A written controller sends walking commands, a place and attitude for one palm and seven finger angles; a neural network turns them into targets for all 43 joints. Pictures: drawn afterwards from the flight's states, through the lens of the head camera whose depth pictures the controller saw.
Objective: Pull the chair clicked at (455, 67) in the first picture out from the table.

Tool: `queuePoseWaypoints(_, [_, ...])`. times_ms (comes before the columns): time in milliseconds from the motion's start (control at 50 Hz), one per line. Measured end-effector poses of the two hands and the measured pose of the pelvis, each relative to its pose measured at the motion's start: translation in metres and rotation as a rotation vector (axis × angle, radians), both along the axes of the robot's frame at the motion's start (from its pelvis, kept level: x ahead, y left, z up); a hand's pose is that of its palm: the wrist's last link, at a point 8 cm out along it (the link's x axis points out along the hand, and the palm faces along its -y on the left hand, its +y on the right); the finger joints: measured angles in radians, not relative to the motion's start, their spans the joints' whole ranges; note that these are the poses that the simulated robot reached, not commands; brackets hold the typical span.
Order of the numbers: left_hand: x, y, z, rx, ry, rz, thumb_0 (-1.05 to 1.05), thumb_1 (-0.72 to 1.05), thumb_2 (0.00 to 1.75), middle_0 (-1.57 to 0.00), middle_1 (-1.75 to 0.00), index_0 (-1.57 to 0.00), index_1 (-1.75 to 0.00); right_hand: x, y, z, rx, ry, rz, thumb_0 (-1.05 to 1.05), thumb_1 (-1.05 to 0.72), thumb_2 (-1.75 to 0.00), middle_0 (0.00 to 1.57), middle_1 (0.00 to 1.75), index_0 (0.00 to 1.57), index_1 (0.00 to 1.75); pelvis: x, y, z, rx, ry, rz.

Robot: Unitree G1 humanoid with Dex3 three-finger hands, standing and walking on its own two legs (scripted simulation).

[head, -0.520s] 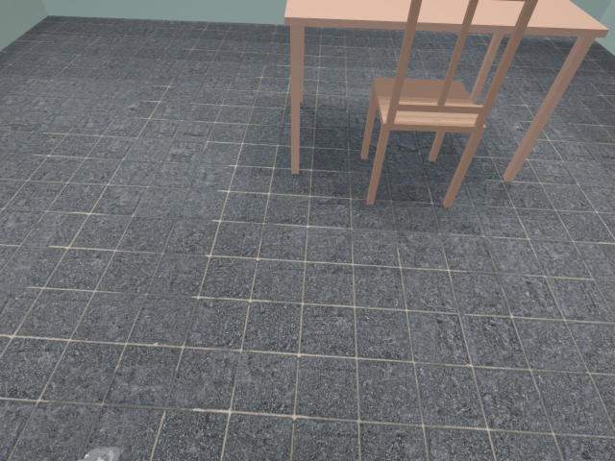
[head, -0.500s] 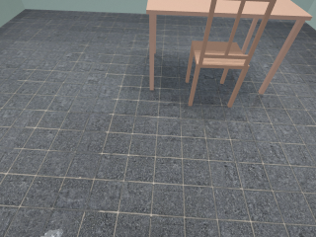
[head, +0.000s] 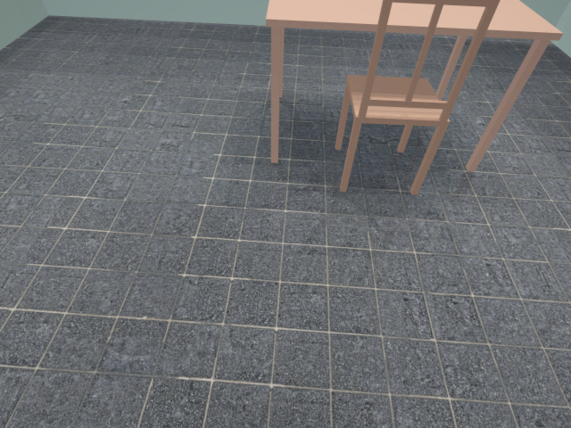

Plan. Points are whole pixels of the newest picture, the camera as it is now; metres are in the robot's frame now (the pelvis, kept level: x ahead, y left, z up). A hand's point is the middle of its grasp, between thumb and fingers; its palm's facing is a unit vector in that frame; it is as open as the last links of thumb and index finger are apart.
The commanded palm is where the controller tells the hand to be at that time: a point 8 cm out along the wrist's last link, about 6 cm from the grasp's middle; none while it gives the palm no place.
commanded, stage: stand and wait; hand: left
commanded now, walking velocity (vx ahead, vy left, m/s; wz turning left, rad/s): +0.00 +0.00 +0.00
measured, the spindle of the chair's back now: (422, 56) +1.38 -0.43 -0.07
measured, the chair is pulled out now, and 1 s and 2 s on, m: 0.00 0.00 0.00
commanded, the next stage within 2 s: look at it before walking up in 0.30 s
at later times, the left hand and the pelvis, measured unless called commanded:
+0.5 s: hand out of the picture +0.07 +0.24 -0.15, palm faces -0.02 -0.94 -0.33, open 7.4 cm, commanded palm none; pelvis -0.01 -0.01 +0.00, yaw +0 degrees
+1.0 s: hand out of the picture +0.07 +0.23 -0.15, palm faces -0.02 -0.94 -0.33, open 7.4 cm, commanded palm none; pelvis +0.00 -0.02 +0.00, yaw +0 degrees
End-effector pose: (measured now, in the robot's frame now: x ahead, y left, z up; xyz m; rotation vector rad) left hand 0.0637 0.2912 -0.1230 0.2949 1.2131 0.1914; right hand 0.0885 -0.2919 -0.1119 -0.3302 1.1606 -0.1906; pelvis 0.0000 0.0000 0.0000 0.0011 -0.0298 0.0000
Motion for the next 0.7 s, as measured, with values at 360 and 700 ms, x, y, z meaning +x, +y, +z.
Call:
queuePoseWaypoints(360, [-0.004,-0.004,0.004,0.009,0.008,-0.010,0.01,0.90,0.89,-0.20,-0.30,-0.20,-0.30,-0.027,-0.007,-0.005,0.011,0.050,-0.026,0.01,-0.90,-0.89,0.20,0.30,0.21,0.30,-0.008,-0.005,0.002,0.003,-0.001,-0.004])
queuePoseWaypoints(700, [0.002,-0.014,0.006,0.004,-0.013,-0.016,0.01,0.90,0.89,-0.20,-0.30,-0.20,-0.30,-0.018,-0.013,-0.003,0.014,0.027,-0.018,0.01,-0.90,-0.89,0.20,0.30,0.21,0.30,-0.008,-0.012,0.003,0.003,0.000,-0.004])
